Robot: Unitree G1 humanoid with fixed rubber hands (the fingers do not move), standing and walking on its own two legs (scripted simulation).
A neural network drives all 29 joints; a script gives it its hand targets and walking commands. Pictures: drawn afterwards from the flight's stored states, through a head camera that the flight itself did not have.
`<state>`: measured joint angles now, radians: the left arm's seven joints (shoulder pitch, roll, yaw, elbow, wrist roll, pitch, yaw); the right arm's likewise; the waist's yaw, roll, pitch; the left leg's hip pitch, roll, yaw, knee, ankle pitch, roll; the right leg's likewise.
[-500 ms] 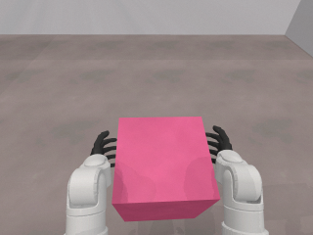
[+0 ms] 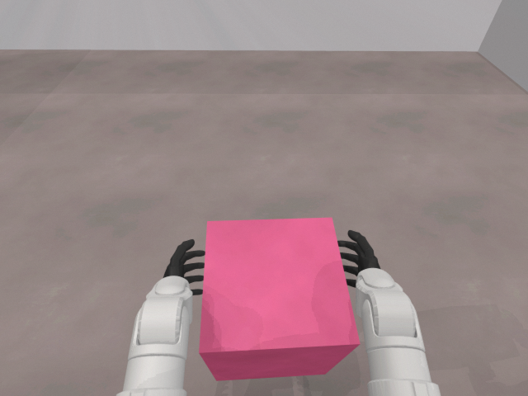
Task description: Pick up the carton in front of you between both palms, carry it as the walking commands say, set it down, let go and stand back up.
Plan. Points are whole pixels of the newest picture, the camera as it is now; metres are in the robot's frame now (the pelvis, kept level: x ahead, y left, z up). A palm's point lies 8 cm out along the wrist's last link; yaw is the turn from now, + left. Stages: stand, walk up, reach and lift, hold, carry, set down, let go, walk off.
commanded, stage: carry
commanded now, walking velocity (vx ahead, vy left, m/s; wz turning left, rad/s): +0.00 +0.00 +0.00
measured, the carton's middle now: (270, 303) +0.29 +0.00 -0.06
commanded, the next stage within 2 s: hold in 1.20 s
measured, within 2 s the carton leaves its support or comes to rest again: neither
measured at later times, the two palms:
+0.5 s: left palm (170, 301) +0.25 +0.15 +0.04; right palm (372, 292) +0.26 -0.15 +0.05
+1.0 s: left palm (172, 311) +0.23 +0.14 +0.04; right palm (378, 302) +0.24 -0.15 +0.05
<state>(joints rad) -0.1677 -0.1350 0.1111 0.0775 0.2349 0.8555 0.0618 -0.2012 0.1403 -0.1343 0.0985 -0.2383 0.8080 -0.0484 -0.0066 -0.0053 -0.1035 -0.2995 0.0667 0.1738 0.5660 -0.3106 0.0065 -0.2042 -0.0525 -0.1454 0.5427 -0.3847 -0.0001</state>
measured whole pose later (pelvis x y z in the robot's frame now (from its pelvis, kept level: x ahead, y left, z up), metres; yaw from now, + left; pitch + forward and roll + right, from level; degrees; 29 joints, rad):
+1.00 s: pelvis -0.05 -0.01 +0.00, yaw +0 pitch +2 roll +0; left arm -0.22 -0.14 0.16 0.19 0.25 0.75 0.05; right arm -0.24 0.15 -0.18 0.20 -0.25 0.72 -0.04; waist 0.00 0.00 -0.10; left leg -0.33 0.08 0.17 0.51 -0.20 0.01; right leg -0.25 -0.04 -0.16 0.52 -0.30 -0.02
